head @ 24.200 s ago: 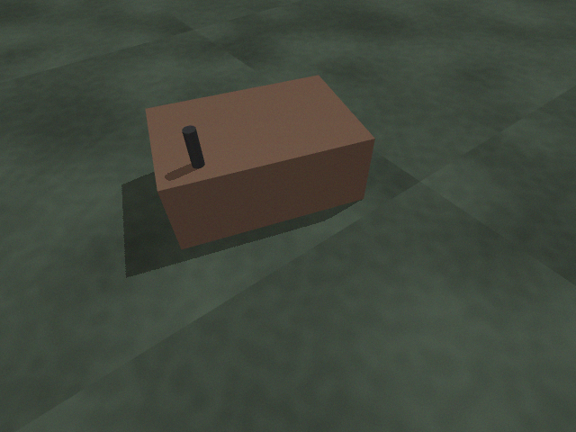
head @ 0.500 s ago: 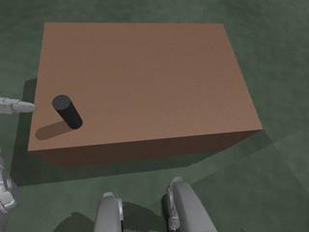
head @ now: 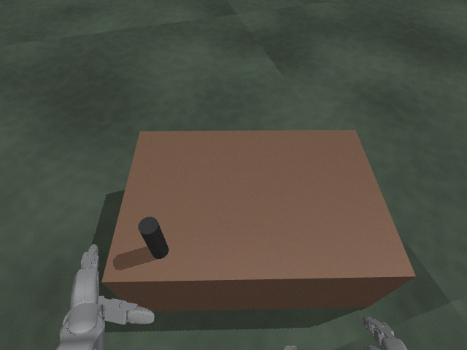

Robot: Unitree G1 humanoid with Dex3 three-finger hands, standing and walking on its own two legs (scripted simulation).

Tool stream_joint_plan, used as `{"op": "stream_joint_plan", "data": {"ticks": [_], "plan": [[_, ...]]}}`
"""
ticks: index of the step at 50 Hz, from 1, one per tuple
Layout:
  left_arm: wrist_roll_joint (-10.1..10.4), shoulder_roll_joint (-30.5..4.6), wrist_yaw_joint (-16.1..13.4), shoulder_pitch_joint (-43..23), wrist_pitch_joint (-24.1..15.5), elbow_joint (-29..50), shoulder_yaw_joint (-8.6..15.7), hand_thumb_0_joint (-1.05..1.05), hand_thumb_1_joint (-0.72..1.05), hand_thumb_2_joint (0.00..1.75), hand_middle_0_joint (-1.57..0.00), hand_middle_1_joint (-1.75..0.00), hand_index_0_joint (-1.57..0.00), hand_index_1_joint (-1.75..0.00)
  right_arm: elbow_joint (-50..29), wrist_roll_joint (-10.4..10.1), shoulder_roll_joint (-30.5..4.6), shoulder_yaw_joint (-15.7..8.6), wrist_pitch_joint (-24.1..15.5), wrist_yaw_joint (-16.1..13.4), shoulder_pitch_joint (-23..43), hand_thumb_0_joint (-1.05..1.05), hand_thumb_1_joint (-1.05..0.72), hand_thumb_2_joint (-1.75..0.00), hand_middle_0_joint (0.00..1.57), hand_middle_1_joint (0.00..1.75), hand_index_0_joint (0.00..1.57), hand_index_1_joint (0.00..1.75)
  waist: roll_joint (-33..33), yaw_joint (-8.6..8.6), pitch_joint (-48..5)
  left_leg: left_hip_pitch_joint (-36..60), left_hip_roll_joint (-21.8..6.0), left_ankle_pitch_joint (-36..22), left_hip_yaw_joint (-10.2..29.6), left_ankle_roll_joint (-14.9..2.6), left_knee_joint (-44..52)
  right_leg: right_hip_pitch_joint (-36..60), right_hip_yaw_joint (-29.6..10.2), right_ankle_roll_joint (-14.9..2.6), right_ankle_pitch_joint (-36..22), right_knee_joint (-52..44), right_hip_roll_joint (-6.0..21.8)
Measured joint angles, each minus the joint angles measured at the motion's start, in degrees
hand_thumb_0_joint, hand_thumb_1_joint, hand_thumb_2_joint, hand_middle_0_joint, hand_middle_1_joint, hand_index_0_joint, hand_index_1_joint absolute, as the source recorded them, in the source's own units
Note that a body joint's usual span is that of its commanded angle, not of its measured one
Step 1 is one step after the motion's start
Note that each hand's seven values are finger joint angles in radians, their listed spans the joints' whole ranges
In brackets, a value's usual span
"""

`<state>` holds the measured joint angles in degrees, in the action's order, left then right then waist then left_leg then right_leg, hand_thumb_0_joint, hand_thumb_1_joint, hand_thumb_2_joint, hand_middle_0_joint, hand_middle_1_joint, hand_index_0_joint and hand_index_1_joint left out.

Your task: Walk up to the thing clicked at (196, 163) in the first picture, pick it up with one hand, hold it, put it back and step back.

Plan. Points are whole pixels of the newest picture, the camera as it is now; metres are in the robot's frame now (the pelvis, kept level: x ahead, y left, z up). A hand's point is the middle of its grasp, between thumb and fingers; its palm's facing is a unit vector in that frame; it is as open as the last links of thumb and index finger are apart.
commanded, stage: home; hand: left
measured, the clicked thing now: (154, 239) +0.47 +0.22 -0.29
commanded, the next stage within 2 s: none
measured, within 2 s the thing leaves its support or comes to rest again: neither
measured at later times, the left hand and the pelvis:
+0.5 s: hand out of the picture +0.17 +0.17 -0.06, palm faces +0.15 -0.95 -0.28, open 17.5 cm; pelvis +0.00 -0.02 +0.01, yaw +2 degrees
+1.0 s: hand out of the picture +0.07 +0.23 -0.10, palm faces +0.02 -0.92 -0.40, open 17.5 cm; pelvis +0.00 -0.02 +0.04, yaw +2 degrees
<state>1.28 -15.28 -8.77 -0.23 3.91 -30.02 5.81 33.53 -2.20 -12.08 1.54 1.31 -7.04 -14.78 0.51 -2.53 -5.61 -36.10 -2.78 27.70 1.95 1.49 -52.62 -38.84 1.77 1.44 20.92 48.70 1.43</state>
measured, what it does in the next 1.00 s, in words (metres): stands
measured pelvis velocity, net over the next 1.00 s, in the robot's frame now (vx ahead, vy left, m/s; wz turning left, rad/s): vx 0.00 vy -0.02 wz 0.03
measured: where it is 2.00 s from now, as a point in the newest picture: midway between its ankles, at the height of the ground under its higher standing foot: outside the picture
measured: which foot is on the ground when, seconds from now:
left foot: down 0.00-1.00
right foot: down 0.00-1.00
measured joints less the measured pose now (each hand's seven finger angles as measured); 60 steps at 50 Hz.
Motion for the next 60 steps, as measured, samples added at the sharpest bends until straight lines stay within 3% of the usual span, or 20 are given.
{"op": "stream_joint_plan", "data": {"ticks": [8, 13, 21, 31, 34, 36, 45, 60], "plan": [[1.2, 3.7, 0.6, 16.6, 3.4, 14.4, -5.8, -0.01, -0.54, 0.05, -0.06, -0.05, -0.06, -0.05, -1.4, -0.1, 0.6, 0.0, -1.2, -0.4, 2.7, 0.01, -0.9, -0.9, 0.21, 0.3, 0.2, 0.3, 1.3, 1.8, -0.4, 5.9, 0.1, -0.3, 0.0, 0.38, 3.3, 5.4, 0.2, -0.3, 0.6, -1.8, 0.1], [1.1, 4.4, 0.9, 22.8, 5.3, 20.1, -7.3, -0.01, -0.55, 0.04, -0.06, -0.05, -0.06, -0.05, -2.7, 0.3, 0.8, 0.1, -2.2, -1.0, 3.4, 0.01, -0.9, -0.9, 0.21, 0.3, 0.2, 0.3, 0.9, 2.66, 0.6, 7.2, 0.2, -0.7, 0.7, 0.79, 3.9, 6.7, 0.9, -0.67, 0.9, -1.7, 0.3], [0.3, 3.7, 0.5, 23.0, 6.3, 21.4, -6.5, -0.01, -0.55, 0.04, -0.06, -0.05, -0.06, -0.05, -2.8, 1.3, 0.5, 0.1, -4.6, -1.9, 3.2, 0.01, -0.9, -0.9, 0.21, 0.3, 0.2, 0.3, 0.4, 2.37, 1.7, 7.3, 0.3, -1.3, 1.5, 1.24, 3.7, 6.9, 1.6, -1.13, 0.8, -1.2, 0.4], [0.0, 4.2, 0.5, 23.3, 6.8, 23.1, -6.9, -0.01, -0.54, 0.05, -0.06, -0.06, -0.06, -0.05, -2.0, 1.2, 0.2, -0.5, -6.1, -1.4, 0.3, 0.01, -0.9, -0.9, 0.21, 0.3, 0.2, 0.3, 0.5, 1.33, 1.5, 7.0, 0.2, -1.5, 1.0, 1.18, 3.4, 6.4, 1.1, -1.14, 0.3, -0.9, 0.3], [-3.5, 2.8, 3.5, 19.2, 2.1, 12.8, -7.0, -0.01, -0.55, 0.05, -0.06, -0.05, -0.06, -0.05, 3.2, 5.1, -0.7, -1.2, -4.4, 1.7, 1.8, 0.01, -0.9, -0.9, 0.21, 0.3, 0.2, 0.3, 0.2, 1.87, 3.4, 10.0, 0.5, -2.2, 0.4, 1.14, 5.0, 8.8, 0.6, -1.29, 0.0, -1.8, 0.6], [-4.3, 1.5, 5.3, 17.0, 0.2, 5.0, -7.2, -0.01, -0.55, 0.04, -0.06, -0.05, -0.06, -0.05, 6.9, 5.8, -1.6, -1.6, -2.4, 3.7, 2.2, 0.01, -0.9, -0.9, 0.21, 0.3, 0.2, 0.3, 0.1, 2.13, 3.8, 12.2, 0.8, -2.7, 0.2, 1.02, 6.6, 10.9, 0.4, -1.29, -0.3, -2.8, 0.8], [-4.0, -1.9, 7.0, 15.3, -3.1, -14.7, -5.6, -0.01, -0.55, 0.04, -0.06, -0.05, -0.06, -0.05, 14.7, 5.4, -5.0, -3.8, -0.1, 6.3, -1.0, 0.01, -0.9, -0.9, 0.21, 0.3, 0.2, 0.3, 1.3, 2.27, 4.8, 20.9, 1.2, -6.2, 0.2, 1.01, 15.5, 19.2, 0.7, -0.98, -2.7, -10.4, 1.2], [-3.0, -2.7, 6.8, 11.4, -3.7, -29.6, -5.9, 0.0, -0.54, 0.05, -0.06, -0.06, -0.06, -0.05, 22.9, 4.2, -6.2, -2.5, 0.4, 6.1, 0.8, 0.01, -0.91, -0.9, 0.2, 0.3, 0.2, 0.3, 2.3, 2.91, 7.0, 28.6, 0.9, -12.0, 1.1, 1.4, 26.4, 27.4, 2.1, -1.15, -7.9, -21.0, 0.9]]}}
